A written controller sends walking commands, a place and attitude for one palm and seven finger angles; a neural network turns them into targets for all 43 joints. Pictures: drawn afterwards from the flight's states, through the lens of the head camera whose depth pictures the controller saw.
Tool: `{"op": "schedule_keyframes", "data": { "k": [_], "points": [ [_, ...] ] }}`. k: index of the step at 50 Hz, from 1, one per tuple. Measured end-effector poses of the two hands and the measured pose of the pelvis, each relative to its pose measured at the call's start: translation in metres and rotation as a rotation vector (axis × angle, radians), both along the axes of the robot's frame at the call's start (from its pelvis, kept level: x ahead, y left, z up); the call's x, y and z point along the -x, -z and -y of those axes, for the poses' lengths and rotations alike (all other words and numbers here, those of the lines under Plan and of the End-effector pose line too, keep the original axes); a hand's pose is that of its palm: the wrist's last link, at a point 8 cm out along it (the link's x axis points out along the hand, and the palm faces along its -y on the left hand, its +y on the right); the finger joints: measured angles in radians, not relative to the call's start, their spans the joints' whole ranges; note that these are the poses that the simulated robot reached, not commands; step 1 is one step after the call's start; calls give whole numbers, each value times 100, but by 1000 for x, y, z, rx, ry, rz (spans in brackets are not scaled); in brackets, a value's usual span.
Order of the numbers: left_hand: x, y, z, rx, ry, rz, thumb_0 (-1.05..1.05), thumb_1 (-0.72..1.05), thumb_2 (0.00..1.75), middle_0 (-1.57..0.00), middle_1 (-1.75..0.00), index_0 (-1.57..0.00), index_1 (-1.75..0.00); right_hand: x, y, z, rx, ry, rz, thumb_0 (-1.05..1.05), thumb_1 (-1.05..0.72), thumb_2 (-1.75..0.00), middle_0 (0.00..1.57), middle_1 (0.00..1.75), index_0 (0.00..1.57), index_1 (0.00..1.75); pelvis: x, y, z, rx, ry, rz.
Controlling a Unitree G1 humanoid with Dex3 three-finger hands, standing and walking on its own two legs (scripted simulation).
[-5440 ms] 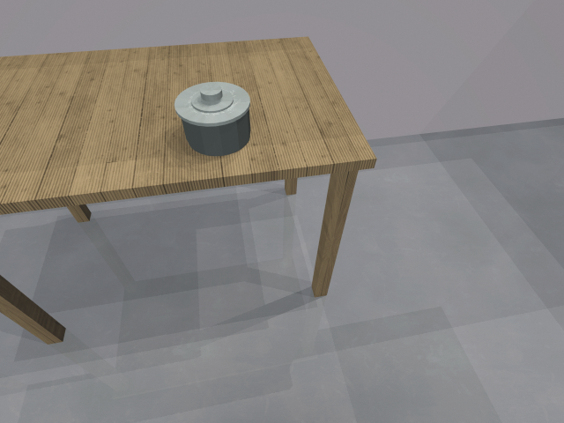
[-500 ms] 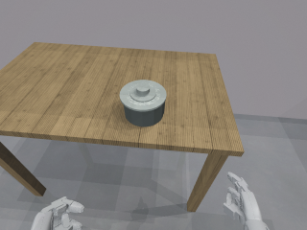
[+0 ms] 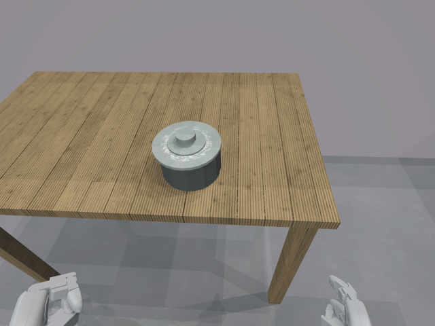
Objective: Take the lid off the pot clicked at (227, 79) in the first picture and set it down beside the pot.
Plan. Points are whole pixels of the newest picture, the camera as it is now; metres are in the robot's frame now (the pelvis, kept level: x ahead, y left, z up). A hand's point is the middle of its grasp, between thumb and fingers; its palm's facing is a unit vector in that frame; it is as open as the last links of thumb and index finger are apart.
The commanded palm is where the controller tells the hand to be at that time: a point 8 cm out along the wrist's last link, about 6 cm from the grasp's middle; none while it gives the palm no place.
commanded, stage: raise the hand higher, near the body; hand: left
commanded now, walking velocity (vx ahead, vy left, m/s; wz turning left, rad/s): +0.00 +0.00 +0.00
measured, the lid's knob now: (185, 136) +0.50 +0.13 +0.08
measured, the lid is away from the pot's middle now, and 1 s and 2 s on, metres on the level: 0.00 0.00 0.00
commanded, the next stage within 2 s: reach forward and open the fingers in 0.50 s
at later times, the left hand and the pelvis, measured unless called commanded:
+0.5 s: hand (61, 277) +0.16 +0.25 +0.09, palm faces +0.31 -0.86 -0.40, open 3.1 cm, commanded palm +0.12 +0.29 +0.12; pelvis +0.00 +0.02 +0.00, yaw +0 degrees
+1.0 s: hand (42, 269) +0.17 +0.28 +0.09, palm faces -0.25 -0.07 -0.97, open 3.4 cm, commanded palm +0.17 +0.28 +0.16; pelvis -0.02 +0.02 +0.00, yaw +0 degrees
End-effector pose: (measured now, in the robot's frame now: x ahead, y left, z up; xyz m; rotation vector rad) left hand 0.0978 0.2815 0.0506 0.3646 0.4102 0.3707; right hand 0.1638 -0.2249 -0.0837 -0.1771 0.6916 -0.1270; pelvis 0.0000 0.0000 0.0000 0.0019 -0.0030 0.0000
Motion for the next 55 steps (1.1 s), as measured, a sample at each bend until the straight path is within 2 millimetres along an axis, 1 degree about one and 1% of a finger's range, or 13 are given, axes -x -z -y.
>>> {"op": "schedule_keyframes", "data": {
  "k": [4,8,15,23,31,37,39,41,44,49,55],
  "points": [
    [-5,-9,0,-11,8,34,2,90,90,-130,-149,-129,-149,-13,-6,-1,8,-11,33,2,-90,-90,20,30,20,29,-3,0,-2,0,-1,3],
    [-10,-18,-1,-20,16,76,2,90,90,-130,-149,-129,-150,-24,-12,-7,4,-29,62,1,-90,-90,20,30,20,29,-5,-1,-4,0,-3,5],
    [-18,-35,-3,-37,37,147,2,90,90,-130,-149,-129,-150,-34,-17,-23,-14,-70,87,1,-90,-90,20,30,20,29,-6,-2,-8,2,-5,12],
    [-27,-53,-8,-64,61,222,2,89,90,-130,-149,-129,-150,-27,-14,-38,-30,-99,67,1,-90,-90,20,30,21,29,-4,-2,-14,4,-5,19],
    [-33,-73,-12,-102,88,300,2,89,90,-130,-149,-130,-150,-14,-9,-40,-32,-93,39,1,-90,-90,20,30,21,30,0,-3,-19,6,-2,27],
    [-45,-88,-5,-726,296,54,2,86,91,-128,-146,-127,-146,-10,0,-34,-27,-128,-51,1,-90,-90,20,30,21,30,9,1,-22,5,20,-21],
    [-48,-89,-6,-877,359,-34,1,82,92,-127,-142,-126,-142,-11,3,-31,-38,-120,-78,1,-90,-90,20,30,21,30,13,1,-22,5,26,-27],
    [-52,-89,-7,-974,410,-107,1,78,93,-125,-137,-125,-137,-12,6,-29,-48,-110,-89,1,-90,-90,20,30,21,30,15,1,-23,6,22,-27],
    [-57,-91,-8,-1026,474,-178,1,71,97,-123,-128,-122,-128,-15,7,-27,-63,-99,-81,1,-90,-90,20,30,21,29,17,1,-23,7,11,-26],
    [-64,-95,-4,-1022,590,-239,1,57,104,-118,-112,-117,-112,-18,3,-27,-71,-95,-49,1,-90,-90,20,30,20,29,21,-1,-23,8,-6,-18],
    [-74,-109,-1,-1043,641,-190,1,39,112,-111,-91,-110,-91,-12,1,-28,-69,-112,-49,1,-90,-90,20,30,20,29,28,-3,-21,10,-16,-9]
  ]
}}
